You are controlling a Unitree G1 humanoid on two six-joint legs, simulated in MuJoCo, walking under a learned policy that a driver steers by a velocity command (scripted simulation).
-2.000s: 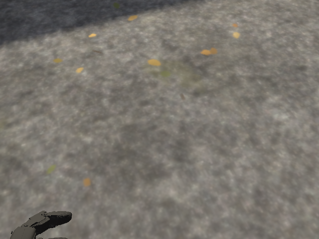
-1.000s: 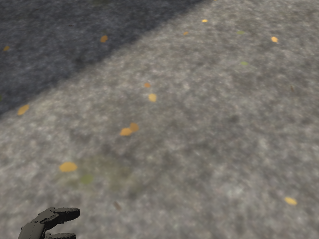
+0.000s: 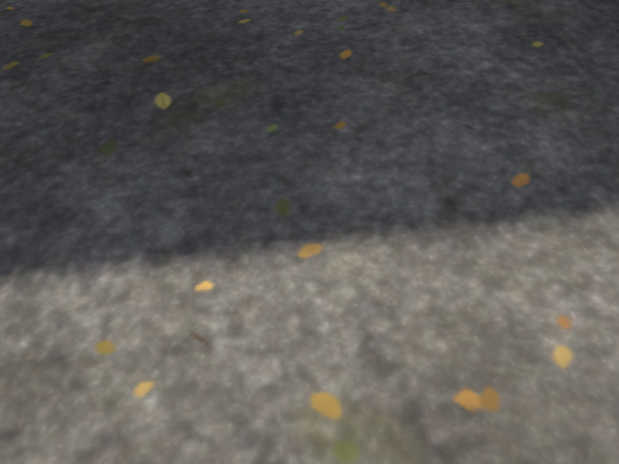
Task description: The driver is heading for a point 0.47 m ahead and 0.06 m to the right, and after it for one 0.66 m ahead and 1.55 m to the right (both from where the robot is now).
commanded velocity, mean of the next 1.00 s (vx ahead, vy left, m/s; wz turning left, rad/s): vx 0.49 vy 0.00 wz -0.24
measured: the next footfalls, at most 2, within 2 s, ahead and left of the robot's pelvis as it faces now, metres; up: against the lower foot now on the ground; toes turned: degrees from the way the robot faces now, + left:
left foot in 0.32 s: +0.31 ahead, +0.16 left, +0.00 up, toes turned +3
right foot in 0.84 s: +0.58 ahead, -0.11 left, +0.00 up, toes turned -16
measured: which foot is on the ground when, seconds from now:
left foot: up 0.00-0.30, down 0.32-0.84, up 0.86-1.00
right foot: down 0.00-0.32, up 0.34-0.82, down 0.84-1.00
